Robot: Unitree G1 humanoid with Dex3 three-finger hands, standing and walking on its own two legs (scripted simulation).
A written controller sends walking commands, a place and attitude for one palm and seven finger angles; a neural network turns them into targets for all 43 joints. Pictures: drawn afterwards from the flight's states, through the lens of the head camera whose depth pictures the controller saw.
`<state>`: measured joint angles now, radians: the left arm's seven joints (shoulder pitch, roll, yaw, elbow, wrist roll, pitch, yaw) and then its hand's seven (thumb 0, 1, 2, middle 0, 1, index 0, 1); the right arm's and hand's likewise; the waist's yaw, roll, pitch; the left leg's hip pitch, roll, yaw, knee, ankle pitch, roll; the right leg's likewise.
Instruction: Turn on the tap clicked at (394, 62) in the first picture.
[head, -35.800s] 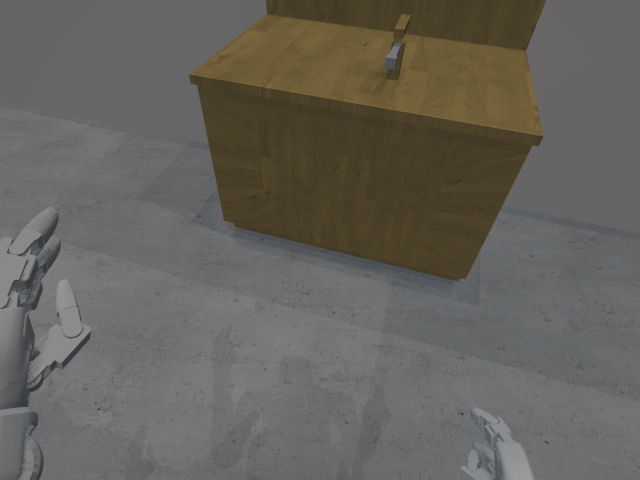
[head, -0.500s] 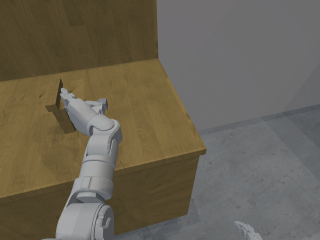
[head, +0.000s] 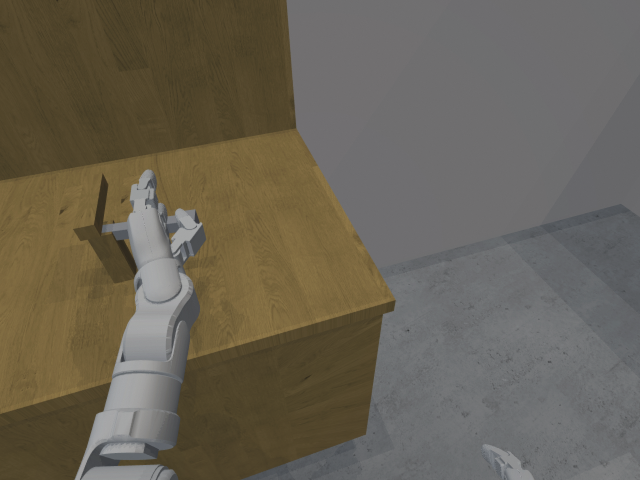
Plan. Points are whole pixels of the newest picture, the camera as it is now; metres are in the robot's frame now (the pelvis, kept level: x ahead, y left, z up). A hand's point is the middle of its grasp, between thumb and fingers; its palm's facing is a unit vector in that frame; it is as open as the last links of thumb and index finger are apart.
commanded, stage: draw the hand back beside the body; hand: left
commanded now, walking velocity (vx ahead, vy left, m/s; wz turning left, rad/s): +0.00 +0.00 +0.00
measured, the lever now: (189, 221) +0.50 +0.24 +0.06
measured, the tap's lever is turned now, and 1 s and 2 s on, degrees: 83 83 83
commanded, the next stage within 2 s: step back with the hand held close in 1.28 s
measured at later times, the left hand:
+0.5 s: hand (136, 298) +0.27 +0.21 +0.15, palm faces +0.23 -0.94 -0.24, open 7.6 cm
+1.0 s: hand (49, 346) +0.21 +0.27 +0.16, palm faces +0.37 -0.87 -0.33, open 7.5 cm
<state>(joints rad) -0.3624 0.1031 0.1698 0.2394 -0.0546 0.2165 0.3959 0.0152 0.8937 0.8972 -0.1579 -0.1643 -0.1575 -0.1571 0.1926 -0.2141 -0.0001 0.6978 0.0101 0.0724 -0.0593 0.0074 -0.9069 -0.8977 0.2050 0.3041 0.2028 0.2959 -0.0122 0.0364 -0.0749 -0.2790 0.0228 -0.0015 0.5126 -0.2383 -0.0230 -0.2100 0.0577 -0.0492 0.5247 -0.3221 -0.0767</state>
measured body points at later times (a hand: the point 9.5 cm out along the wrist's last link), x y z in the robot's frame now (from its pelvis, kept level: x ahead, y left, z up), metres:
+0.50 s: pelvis +0.00 +0.02 +0.01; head -0.03 +0.00 +0.46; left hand +0.25 +0.26 +0.16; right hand +0.18 -0.20 -0.07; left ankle +0.02 +0.14 -0.73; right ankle -0.03 -0.06 -0.73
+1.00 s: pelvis +0.00 +0.03 +0.01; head -0.03 +0.01 +0.46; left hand +0.18 +0.31 +0.18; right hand +0.19 -0.19 -0.08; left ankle +0.02 +0.14 -0.73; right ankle -0.03 -0.06 -0.73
